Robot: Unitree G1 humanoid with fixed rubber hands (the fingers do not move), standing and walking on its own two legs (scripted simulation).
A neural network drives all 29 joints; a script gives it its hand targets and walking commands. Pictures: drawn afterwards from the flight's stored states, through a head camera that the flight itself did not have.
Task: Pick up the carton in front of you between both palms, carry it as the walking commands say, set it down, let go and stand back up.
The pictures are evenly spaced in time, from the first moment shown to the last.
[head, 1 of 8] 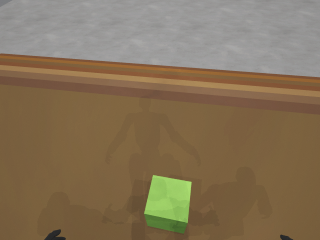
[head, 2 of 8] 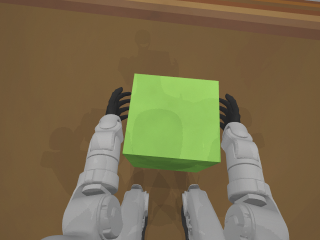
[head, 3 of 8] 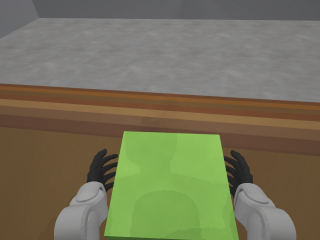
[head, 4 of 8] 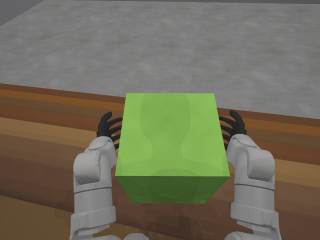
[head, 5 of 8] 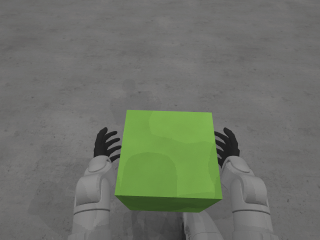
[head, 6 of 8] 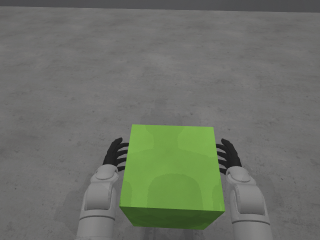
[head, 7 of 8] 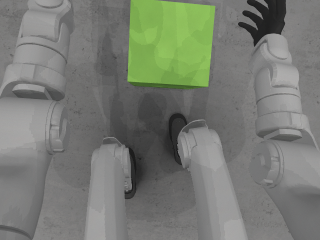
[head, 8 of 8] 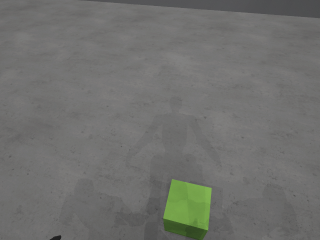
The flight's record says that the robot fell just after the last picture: no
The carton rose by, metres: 0.69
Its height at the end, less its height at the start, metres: -1.22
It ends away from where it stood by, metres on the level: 5.12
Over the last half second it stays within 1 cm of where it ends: yes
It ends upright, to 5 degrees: yes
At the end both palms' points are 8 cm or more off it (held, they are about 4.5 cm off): yes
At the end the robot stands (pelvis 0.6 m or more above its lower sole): yes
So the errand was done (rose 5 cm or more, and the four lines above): yes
